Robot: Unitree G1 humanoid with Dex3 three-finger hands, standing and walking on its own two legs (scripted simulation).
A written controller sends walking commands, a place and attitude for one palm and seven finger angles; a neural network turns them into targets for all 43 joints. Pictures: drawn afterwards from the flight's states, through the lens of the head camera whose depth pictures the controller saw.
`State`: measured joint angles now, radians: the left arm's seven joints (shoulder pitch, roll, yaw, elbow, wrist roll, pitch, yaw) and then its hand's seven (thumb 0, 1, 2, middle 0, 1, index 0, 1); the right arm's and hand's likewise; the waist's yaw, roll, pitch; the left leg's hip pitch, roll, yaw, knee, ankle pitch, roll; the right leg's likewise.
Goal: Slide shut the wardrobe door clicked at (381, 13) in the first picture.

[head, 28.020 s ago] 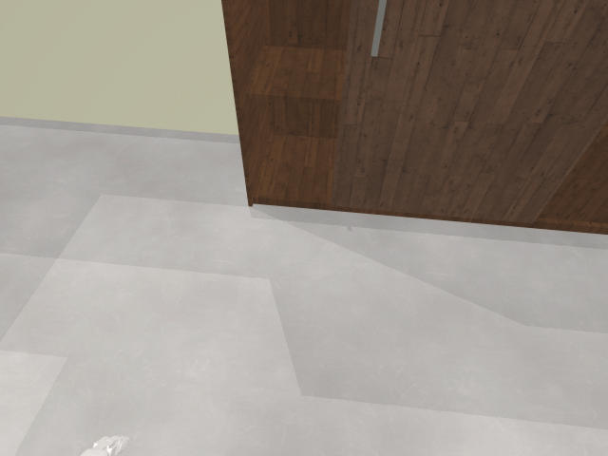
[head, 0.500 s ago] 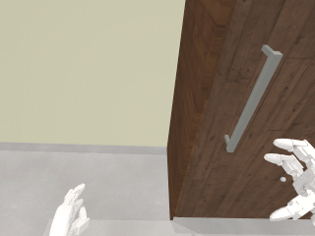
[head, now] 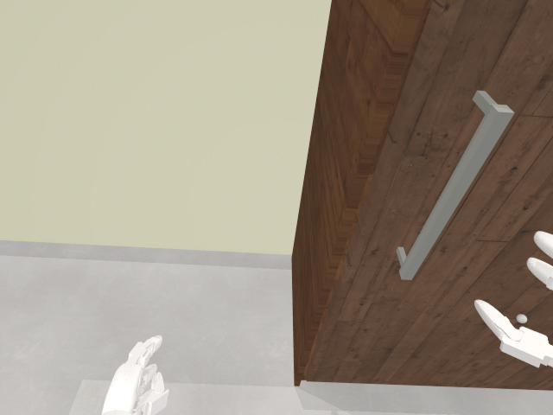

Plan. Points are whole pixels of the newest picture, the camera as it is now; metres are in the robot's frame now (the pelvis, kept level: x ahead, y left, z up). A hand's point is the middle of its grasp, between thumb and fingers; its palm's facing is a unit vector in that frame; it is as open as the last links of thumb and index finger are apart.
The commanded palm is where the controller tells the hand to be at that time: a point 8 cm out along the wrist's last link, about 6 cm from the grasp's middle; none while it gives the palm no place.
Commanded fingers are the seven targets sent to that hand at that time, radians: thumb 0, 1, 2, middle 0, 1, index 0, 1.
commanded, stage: draw the hand back to the body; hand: right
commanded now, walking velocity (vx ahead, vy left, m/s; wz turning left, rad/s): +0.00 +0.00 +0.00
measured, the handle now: (437, 201) +0.38 -0.24 +0.15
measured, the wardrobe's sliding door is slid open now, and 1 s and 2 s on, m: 0.01 0.01 0.01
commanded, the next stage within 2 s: step back with the hand held close in 0.58 s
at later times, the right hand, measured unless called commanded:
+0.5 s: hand (520, 320) +0.19 -0.25 +0.16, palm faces +0.46 +0.81 -0.36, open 7.5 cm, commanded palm +0.14 -0.29 +0.18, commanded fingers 0.00 -0.90 -0.90 0.20 0.30 0.20 0.30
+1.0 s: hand (532, 328) +0.18 -0.27 +0.15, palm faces +0.36 +0.81 -0.46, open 7.4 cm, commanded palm +0.12 -0.31 +0.18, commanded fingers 0.00 -0.90 -0.90 0.20 0.30 0.20 0.30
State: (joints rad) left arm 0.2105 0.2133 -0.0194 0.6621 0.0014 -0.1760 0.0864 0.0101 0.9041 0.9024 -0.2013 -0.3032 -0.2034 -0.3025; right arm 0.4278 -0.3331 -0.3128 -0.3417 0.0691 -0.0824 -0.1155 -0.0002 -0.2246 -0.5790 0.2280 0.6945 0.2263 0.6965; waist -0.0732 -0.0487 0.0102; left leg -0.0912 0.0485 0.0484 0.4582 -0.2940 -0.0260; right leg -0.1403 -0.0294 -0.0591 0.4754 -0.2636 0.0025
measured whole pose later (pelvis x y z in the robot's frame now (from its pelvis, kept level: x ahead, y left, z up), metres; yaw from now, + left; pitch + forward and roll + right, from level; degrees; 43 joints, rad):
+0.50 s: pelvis +0.00 +0.01 +0.00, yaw +0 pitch -4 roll +0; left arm 0.20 0.21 -0.01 0.64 0.00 -0.14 0.08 0.01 0.91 0.90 -0.20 -0.30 -0.20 -0.30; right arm 0.46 -0.33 -0.32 -0.39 0.07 -0.09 -0.11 0.01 -0.87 -0.89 0.21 0.31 0.21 0.32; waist -0.08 -0.05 0.01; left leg -0.07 0.03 0.05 0.43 -0.29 -0.02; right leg -0.12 -0.04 -0.06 0.46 -0.26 0.01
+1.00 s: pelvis -0.03 -0.01 +0.00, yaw +2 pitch -1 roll +1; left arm 0.17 0.22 0.01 0.56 0.00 -0.03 0.08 0.01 0.91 0.90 -0.20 -0.30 -0.20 -0.30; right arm 0.51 -0.39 -0.38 -0.46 0.05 -0.16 -0.11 0.02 -0.89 -0.90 0.21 0.30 0.21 0.30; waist -0.02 -0.02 0.05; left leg -0.22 0.05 0.02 0.45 -0.22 -0.04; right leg -0.26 -0.03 -0.09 0.49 -0.22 -0.02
